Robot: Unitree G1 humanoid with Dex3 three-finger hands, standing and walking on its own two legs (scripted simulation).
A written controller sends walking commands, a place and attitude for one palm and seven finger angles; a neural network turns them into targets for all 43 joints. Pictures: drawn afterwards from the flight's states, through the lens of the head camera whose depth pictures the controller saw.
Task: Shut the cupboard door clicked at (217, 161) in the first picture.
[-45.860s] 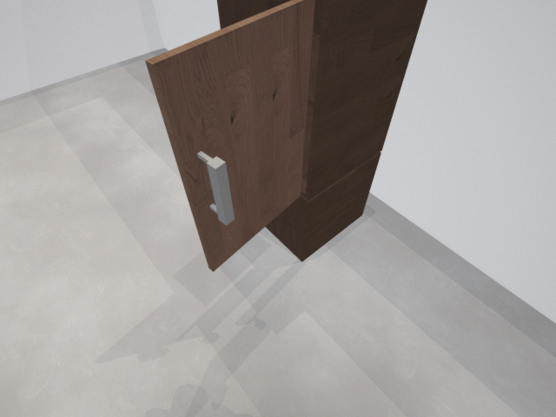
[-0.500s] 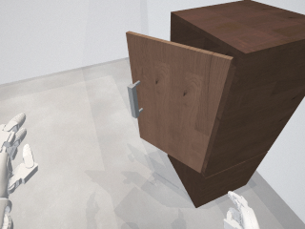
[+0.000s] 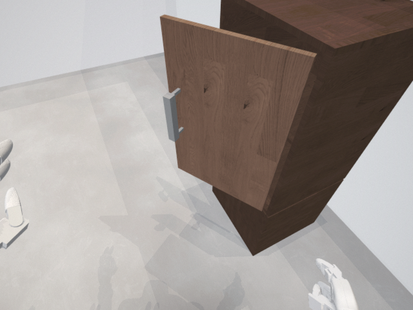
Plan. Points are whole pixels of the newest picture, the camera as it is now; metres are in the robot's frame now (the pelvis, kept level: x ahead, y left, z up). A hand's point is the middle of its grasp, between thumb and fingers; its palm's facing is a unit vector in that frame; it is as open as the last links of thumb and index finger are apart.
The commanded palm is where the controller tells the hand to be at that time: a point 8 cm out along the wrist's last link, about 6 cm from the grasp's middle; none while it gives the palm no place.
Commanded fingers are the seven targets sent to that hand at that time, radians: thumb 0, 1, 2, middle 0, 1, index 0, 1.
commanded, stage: step back with the hand held close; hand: left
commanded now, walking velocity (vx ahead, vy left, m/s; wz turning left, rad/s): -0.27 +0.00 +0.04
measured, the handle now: (175, 115) +0.67 +0.14 -0.03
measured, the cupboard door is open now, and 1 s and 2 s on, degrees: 31 31 31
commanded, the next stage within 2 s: stop stepping back and stand still in 1.10 s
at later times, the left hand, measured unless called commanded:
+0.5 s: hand out of the picture +0.13 +0.27 +0.16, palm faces +0.46 -0.77 -0.45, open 7.4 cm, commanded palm +0.06 +0.31 +0.18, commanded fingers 0.00 0.90 0.90 -0.20 -0.30 -0.20 -0.30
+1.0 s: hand out of the picture +0.06 +0.25 +0.17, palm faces +0.36 -0.81 -0.47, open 7.4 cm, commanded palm +0.00 +0.29 +0.18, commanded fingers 0.00 0.90 0.90 -0.20 -0.30 -0.20 -0.30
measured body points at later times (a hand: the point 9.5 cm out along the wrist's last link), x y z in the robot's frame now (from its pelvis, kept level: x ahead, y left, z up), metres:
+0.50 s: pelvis -0.06 +0.00 -0.01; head -0.05 +0.03 +0.43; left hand +0.10 +0.31 +0.19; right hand +0.10 -0.24 -0.09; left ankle +0.04 +0.07 -0.73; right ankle +0.00 -0.12 -0.74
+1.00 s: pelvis -0.14 -0.01 -0.01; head -0.14 +0.02 +0.44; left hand +0.03 +0.29 +0.20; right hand +0.05 -0.24 -0.07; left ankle +0.02 +0.07 -0.73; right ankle -0.21 -0.13 -0.74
